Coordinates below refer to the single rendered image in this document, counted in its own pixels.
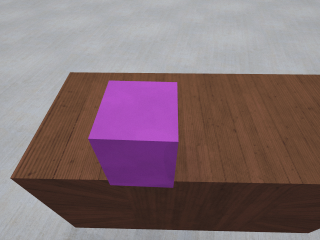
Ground carton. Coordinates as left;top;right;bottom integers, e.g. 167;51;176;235
88;80;179;188

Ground pedestal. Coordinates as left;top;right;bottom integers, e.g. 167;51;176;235
10;72;320;233

